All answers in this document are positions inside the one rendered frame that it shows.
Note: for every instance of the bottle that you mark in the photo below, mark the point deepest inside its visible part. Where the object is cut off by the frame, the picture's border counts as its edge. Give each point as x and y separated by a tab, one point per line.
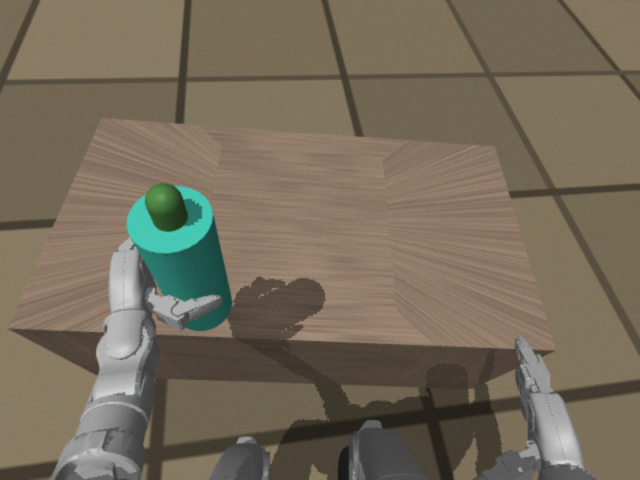
174	230

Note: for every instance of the left robot hand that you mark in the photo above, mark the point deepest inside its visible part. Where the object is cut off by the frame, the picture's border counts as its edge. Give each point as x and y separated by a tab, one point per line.
131	286

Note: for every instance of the left robot arm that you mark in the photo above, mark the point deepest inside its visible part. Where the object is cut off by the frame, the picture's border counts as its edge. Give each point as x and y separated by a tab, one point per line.
108	444

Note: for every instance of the right robot hand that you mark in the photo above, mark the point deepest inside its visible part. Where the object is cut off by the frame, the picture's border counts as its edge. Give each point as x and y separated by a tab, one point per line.
552	438

